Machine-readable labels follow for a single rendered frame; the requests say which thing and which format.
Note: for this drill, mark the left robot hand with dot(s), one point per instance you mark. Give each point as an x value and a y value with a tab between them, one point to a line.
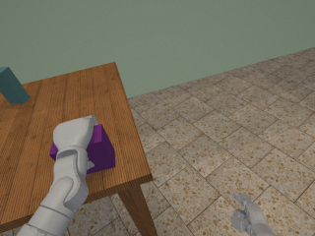
75	133

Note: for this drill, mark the robot left forearm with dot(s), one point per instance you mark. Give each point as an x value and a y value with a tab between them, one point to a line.
68	191

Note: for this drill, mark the table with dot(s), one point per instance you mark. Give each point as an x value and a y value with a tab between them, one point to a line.
26	136

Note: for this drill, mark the right robot hand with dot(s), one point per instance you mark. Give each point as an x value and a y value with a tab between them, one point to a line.
243	220

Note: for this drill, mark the sponge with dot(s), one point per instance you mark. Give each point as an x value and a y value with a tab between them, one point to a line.
100	151

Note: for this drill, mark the robot right forearm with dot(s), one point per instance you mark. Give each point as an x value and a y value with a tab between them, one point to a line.
261	229

